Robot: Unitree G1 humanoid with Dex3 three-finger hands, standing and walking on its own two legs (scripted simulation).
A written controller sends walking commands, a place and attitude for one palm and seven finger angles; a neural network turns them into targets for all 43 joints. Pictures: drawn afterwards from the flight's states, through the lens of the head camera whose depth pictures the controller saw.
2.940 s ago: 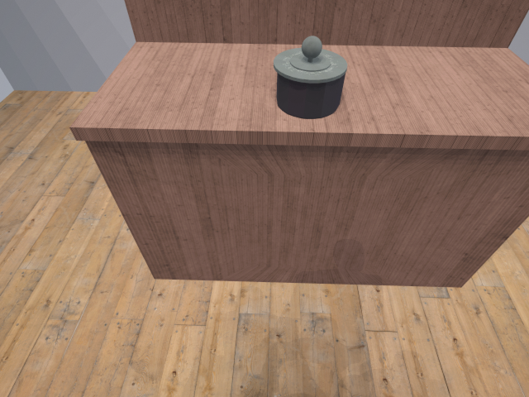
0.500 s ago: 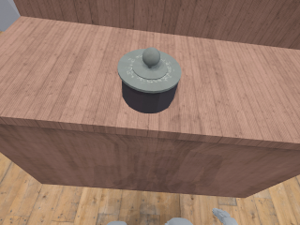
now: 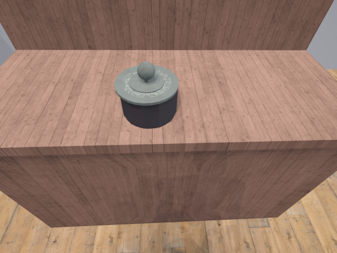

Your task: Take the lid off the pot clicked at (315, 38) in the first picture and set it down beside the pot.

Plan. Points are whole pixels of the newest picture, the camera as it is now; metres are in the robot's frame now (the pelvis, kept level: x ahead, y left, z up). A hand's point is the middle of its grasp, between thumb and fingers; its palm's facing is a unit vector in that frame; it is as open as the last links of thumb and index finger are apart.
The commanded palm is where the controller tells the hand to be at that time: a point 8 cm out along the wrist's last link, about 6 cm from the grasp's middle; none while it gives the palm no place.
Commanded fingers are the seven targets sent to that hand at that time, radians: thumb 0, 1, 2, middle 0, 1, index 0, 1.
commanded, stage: look again from close up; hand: left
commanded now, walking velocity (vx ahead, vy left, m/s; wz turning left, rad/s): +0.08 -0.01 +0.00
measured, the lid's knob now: (146, 70) +0.53 +0.08 +0.17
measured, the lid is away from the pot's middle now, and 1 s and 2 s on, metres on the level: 0.00 0.00 0.00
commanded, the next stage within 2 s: shuffle to correct the standing spot in 1.60 s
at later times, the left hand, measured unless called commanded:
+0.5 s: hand out of the picture +0.06 +0.24 -0.19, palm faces +0.02 -0.97 -0.24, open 7.4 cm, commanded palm none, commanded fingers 0.00 0.90 0.90 -0.20 -0.30 -0.20 -0.30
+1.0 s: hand out of the picture +0.01 +0.22 -0.19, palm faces +0.01 -0.98 -0.20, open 7.4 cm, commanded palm none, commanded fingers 0.00 0.90 0.90 -0.20 -0.30 -0.20 -0.30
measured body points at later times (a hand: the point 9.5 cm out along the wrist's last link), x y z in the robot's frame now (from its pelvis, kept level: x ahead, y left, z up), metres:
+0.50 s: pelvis +0.03 +0.05 -0.02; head +0.05 +0.06 +0.43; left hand +0.06 +0.29 -0.17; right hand +0.10 -0.18 -0.17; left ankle +0.02 +0.11 -0.74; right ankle -0.06 -0.11 -0.74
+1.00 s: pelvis +0.00 +0.03 -0.01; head +0.03 +0.05 +0.44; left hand +0.01 +0.27 -0.17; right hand +0.06 -0.21 -0.15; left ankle +0.02 +0.11 -0.74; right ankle -0.06 -0.11 -0.74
